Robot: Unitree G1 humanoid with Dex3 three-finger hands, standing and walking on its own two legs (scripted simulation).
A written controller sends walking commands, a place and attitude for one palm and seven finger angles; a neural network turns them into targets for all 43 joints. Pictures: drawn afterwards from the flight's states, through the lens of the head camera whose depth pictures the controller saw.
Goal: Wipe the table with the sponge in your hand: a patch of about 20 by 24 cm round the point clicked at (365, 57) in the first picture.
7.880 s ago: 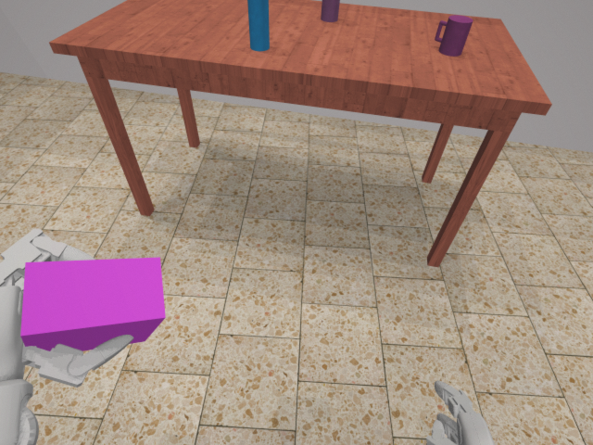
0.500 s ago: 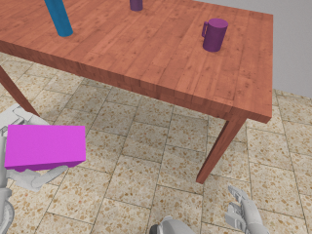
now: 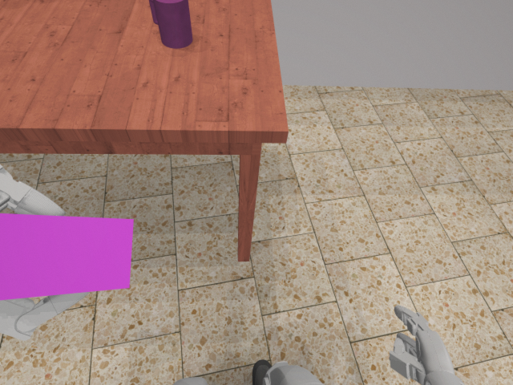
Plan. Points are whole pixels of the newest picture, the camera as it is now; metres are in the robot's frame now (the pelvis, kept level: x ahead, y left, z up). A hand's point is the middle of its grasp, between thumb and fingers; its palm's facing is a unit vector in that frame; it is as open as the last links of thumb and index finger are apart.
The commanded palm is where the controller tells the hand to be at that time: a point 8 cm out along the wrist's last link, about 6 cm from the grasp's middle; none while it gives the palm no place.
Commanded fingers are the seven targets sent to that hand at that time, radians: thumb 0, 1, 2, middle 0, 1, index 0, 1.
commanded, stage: turn to face it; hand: left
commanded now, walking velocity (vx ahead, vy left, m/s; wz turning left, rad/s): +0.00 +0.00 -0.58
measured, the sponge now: (71, 252) +0.23 +0.20 +0.17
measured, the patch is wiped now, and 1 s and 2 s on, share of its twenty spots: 0.00 0.00 0.00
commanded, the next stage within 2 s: take the last steps up to it in 0.44 s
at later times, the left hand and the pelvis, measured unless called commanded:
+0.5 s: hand (214, 242) +0.24 +0.06 +0.18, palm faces +0.05 -0.80 -0.59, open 10.3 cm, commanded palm +0.19 +0.13 +0.19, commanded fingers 0.00 0.10 1.30 -1.20 -1.60 -1.20 -1.60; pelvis -0.04 -0.09 +0.01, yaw -16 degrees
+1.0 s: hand (179, 293) +0.19 +0.09 +0.19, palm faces +0.19 -0.88 -0.44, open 10.3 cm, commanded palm +0.15 +0.14 +0.19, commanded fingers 0.00 0.10 1.30 -1.20 -1.60 -1.20 -1.60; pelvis -0.07 -0.10 +0.03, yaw -14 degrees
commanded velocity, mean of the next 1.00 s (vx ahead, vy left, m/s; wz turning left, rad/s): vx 0.08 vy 0.07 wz -0.15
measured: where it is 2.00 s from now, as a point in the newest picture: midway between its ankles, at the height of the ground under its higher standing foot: outside the picture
